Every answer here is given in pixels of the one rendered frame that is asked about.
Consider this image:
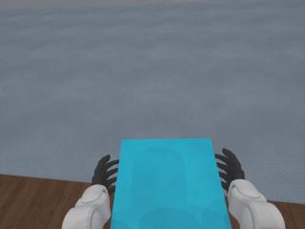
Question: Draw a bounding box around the right robot hand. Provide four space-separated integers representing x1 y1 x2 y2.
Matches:
214 148 245 193

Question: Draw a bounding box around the left robot hand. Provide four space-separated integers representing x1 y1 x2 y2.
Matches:
91 155 119 196

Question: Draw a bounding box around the right robot forearm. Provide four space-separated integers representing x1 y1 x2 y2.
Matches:
228 178 286 229

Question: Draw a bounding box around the carton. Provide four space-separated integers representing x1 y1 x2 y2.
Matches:
110 138 232 229

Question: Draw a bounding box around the left robot forearm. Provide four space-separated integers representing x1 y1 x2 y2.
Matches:
61 184 112 229

